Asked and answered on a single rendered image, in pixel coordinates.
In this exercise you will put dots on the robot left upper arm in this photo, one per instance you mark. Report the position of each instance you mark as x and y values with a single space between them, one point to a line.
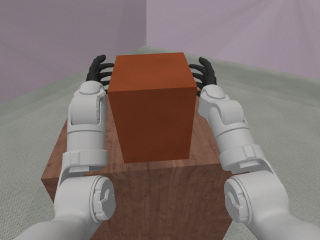
81 205

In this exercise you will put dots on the robot left hand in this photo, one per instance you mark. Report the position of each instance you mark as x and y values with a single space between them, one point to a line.
95 69

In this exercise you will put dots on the robot right hand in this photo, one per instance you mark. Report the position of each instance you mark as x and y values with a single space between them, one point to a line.
208 77

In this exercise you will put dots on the robot right upper arm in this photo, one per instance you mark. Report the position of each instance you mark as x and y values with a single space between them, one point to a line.
259 201

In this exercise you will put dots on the robot right forearm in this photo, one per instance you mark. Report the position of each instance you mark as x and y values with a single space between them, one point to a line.
238 151

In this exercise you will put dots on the robot left forearm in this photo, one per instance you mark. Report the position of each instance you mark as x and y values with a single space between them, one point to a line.
86 129

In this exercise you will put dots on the pedestal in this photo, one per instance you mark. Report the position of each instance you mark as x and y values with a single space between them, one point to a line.
180 199

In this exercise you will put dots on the carton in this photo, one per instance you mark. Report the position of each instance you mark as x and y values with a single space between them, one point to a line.
152 99

